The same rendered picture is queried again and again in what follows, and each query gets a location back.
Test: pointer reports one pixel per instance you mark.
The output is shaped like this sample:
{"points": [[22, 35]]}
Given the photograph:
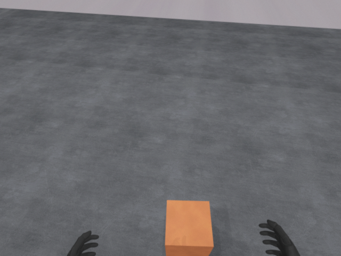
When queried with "carton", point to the carton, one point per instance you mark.
{"points": [[188, 228]]}

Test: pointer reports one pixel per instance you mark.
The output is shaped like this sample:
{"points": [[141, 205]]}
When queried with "robot right hand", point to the robot right hand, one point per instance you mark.
{"points": [[283, 243]]}

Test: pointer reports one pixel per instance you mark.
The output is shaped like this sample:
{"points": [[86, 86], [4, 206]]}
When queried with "robot left hand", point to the robot left hand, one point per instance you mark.
{"points": [[80, 245]]}

